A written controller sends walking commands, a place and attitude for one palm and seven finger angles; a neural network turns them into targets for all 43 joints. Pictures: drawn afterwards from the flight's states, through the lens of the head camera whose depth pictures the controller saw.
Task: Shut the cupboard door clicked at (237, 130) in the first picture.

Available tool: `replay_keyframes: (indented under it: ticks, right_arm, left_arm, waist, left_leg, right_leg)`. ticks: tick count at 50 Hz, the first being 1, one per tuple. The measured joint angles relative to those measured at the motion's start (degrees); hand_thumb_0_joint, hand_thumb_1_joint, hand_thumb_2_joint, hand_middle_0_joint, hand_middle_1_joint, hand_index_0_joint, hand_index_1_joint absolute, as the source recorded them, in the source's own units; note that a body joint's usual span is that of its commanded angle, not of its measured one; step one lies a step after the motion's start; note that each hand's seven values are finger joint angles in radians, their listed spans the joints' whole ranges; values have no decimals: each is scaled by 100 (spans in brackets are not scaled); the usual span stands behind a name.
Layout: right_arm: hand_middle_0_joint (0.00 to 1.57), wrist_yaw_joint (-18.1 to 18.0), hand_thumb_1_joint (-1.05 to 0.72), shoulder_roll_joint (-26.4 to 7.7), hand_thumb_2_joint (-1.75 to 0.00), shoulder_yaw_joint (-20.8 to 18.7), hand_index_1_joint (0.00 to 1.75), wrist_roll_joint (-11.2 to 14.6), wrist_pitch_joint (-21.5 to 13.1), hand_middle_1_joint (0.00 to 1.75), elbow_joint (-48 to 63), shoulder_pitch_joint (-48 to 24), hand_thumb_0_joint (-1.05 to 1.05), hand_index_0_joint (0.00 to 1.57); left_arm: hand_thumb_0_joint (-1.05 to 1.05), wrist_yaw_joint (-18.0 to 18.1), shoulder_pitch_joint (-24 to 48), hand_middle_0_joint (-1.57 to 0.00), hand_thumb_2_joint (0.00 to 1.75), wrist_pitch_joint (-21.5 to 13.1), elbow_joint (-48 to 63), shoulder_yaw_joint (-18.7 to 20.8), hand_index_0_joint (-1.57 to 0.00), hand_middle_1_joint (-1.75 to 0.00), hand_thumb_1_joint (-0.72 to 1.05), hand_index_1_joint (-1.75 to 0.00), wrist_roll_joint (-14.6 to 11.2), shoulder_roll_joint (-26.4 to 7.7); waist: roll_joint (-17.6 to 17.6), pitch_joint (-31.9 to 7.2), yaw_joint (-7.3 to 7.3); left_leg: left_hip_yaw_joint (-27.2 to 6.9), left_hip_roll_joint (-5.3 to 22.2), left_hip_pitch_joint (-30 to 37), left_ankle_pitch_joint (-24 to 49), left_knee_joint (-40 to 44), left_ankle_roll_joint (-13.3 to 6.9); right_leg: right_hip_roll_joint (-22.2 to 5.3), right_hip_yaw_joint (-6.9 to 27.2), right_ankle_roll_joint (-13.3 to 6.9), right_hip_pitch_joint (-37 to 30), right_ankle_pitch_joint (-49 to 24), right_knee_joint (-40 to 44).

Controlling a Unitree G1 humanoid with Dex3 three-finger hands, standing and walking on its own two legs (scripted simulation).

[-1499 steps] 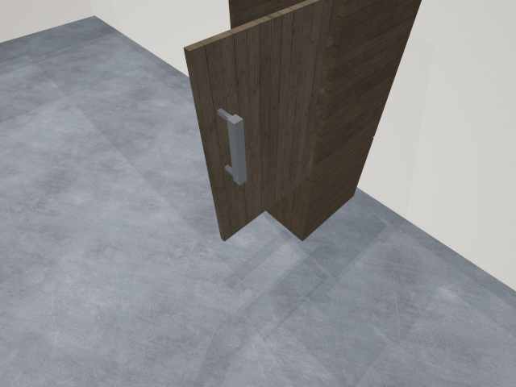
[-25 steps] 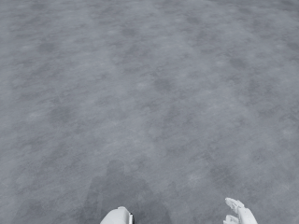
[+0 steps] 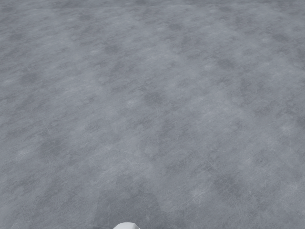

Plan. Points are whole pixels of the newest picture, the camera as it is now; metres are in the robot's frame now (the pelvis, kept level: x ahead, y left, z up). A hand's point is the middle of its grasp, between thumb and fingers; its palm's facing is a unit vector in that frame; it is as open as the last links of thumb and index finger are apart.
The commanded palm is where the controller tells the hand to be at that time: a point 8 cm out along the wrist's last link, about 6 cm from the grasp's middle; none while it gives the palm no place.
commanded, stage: turn to face it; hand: left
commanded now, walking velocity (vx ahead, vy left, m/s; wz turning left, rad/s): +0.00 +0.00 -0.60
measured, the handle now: out of the picture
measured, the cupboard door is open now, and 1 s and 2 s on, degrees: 59 59 59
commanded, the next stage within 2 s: none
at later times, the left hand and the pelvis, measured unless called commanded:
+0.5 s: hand (104, 194) +0.22 +0.18 -0.14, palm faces -0.31 -0.91 -0.28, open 7.4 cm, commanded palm none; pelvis +0.02 +0.01 +0.00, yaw -19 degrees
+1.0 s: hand (114, 192) +0.24 +0.16 -0.17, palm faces -0.54 -0.82 -0.19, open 7.4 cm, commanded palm none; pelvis +0.06 +0.03 +0.00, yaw -36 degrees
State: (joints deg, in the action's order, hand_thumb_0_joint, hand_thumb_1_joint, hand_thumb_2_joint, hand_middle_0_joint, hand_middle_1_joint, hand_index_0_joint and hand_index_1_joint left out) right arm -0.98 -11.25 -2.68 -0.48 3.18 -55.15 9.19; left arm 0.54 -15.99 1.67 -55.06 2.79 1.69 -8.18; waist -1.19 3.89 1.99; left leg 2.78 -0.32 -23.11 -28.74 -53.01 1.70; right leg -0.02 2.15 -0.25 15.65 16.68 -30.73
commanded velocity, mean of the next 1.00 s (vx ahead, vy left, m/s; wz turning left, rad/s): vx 0.00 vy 0.00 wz -0.60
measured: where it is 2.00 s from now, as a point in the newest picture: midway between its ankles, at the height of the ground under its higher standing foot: outside the picture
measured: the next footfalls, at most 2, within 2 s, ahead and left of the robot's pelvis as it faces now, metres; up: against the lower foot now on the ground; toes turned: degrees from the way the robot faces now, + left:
left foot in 0.14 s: +0.08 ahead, +0.13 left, +0.00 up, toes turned -4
right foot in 0.52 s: +0.01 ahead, -0.12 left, +0.00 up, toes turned -24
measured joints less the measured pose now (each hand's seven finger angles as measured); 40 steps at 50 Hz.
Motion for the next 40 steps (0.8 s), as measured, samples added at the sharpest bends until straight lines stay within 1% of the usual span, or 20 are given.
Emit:
replay_keyframes:
  ticks: [2,4,7,8,10,11,13,15,17,22,24,25,26,27,29,31,32,34,36,40]
  right_arm:
    - [20,-29,-91,-49,-89,-23,30,14,-16,30,12,30,1,20]
    - [20,-53,-91,-86,-89,-36,30,25,-41,30,56,42,1,20]
    - [19,-75,-91,-150,-89,-24,30,23,-139,30,177,78,1,20]
    - [19,-83,-91,-169,-89,-21,30,-4,-193,30,212,94,1,20]
    - [19,-89,-91,-133,-89,16,30,-75,-233,30,265,94,1,20]
    - [19,-88,-91,-115,-89,43,30,-105,-245,30,299,116,0,20]
    - [20,-89,-91,-94,-89,88,30,-139,-247,30,360,177,0,20]
    - [20,-86,-91,-85,-89,122,30,-156,-231,30,380,221,0,20]
    - [20,-73,-91,-91,-89,133,30,-160,-219,30,378,258,0,20]
    - [20,-3,-91,-151,-89,95,30,-157,-182,30,345,339,0,21]
    - [20,27,-91,-196,-89,67,30,-145,-159,30,328,386,0,21]
    - [20,45,-91,-220,-89,52,30,-128,-144,30,326,433,0,21]
    - [20,64,-91,-232,-89,37,30,-102,-121,30,330,485,0,21]
    - [20,70,-91,-293,-89,11,30,-83,-68,30,307,458,0,21]
    - [20,24,-91,-391,-89,-26,30,-63,53,30,267,361,1,21]
    - [20,0,-91,-417,-89,-38,30,-50,88,30,263,274,1,21]
    - [20,4,-91,-411,-89,-38,30,-47,81,30,281,242,1,20]
    - [20,20,-91,-374,-89,-27,30,-43,56,30,339,204,1,20]
    - [20,33,-91,-327,-89,-18,30,-38,36,30,405,174,1,20]
    - [20,35,-91,-225,-89,7,30,-12,-44,30,530,115,1,20]
  left_arm:
    - [1,21,25,-21,90,4,22,44,-21,-30,90,-30,0,-43]
    - [1,27,58,-21,90,29,43,90,-21,-30,90,-30,-4,-126]
    - [1,20,99,-21,90,109,66,154,-21,-30,90,-30,-46,-281]
    - [1,7,130,-21,90,149,78,172,-21,-30,90,-30,-72,-342]
    - [1,-18,247,-21,90,228,84,207,-21,-30,90,-30,-80,-497]
    - [1,-41,312,-21,90,263,86,226,-21,-30,90,-30,-67,-566]
    - [1,-100,467,-21,90,309,133,252,-20,-30,91,-30,-55,-677]
    - [1,-147,613,-20,90,325,241,260,-20,-30,91,-30,-57,-757]
    - [1,-181,740,-20,90,328,355,254,-20,-30,91,-30,-58,-799]
    - [1,-226,977,-20,90,296,571,202,-20,-29,91,-30,-45,-805]
    - [1,-236,1029,-20,90,253,640,170,-20,-29,91,-30,-42,-785]
    - [1,-242,1027,-20,90,209,685,147,-20,-29,91,-30,-39,-787]
    - [1,-237,1003,-20,90,137,732,123,-20,-29,91,-30,-26,-813]
    - [1,-202,1018,-20,90,65,717,106,-20,-29,91,-30,-26,-758]
    - [0,-133,985,-20,90,4,714,41,-20,-29,91,-30,-41,-623]
    - [0,-78,895,-20,90,9,704,1,-20,-30,91,-30,-52,-524]
    - [0,-61,850,-20,90,27,687,-13,-20,-30,91,-30,-52,-487]
    - [0,-51,758,-20,90,63,639,-34,-20,-30,90,-30,-42,-435]
    - [0,-65,670,-21,90,90,594,-44,-21,-30,90,-30,-31,-400]
    - [1,-99,520,-21,90,147,506,-16,-21,-30,90,-30,-13,-391]
  waist:
    - [114,41,9]
    - [223,62,-1]
    - [303,39,-48]
    - [313,26,-76]
    - [423,66,-70]
    - [430,71,-85]
    - [380,92,-123]
    - [307,120,-129]
    - [214,138,-140]
    - [-11,162,-230]
    - [-91,160,-268]
    - [-105,134,-278]
    - [-54,77,-276]
    - [-142,93,-280]
    - [-262,149,-311]
    - [-243,178,-313]
    - [-207,185,-314]
    - [-106,170,-311]
    - [1,140,-284]
    - [211,96,-196]
  left_leg:
    - [-60,-16,21,0,192,51]
    - [-112,-3,107,165,655,86]
    - [-187,82,499,1063,1975,80]
    - [-137,127,526,1486,2108,-34]
    - [68,164,551,1301,1897,-234]
    - [142,209,611,1181,1902,-283]
    - [232,314,752,1124,2049,-305]
    - [339,426,888,1200,2238,-271]
    - [462,536,988,1241,2358,-257]
    - [807,777,1067,1109,2265,-158]
    - [933,876,1028,965,2050,-89]
    - [988,917,969,851,1859,-43]
    - [1025,921,836,722,1558,2]
    - [830,931,632,341,1065,62]
    - [305,742,169,-144,-56,136]
    - [50,573,-192,-50,-794,209]
    - [-3,530,-310,70,-933,242]
    - [-51,476,-427,248,-826,293]
    - [-80,430,-425,351,-450,316]
    - [-115,295,-81,586,793,282]
  right_leg:
    - [12,138,21,-68,-59,137]
    - [30,262,60,-95,-67,173]
    - [128,440,161,-13,82,-77]
    - [170,467,161,80,180,-295]
    - [159,336,152,394,979,-1244]
    - [161,208,164,569,1201,-1801]
    - [123,-86,204,823,1320,-2575]
    - [53,-308,247,934,1240,-2807]
    - [-18,-459,265,915,1119,-2631]
    - [-110,-623,205,561,835,-1608]
    - [-105,-683,149,282,466,-988]
    - [-111,-699,98,82,105,-540]
    - [-144,-640,11,-62,-10,-218]
    - [-84,-610,-31,-3,154,-313]
    - [-8,-528,-59,60,295,-452]
    - [17,-393,-38,8,208,-322]
    - [23,-327,-26,-32,141,-229]
    - [23,-201,-25,-91,52,-81]
    - [22,-74,-4,-112,10,-3]
    - [46,226,99,-36,49,-101]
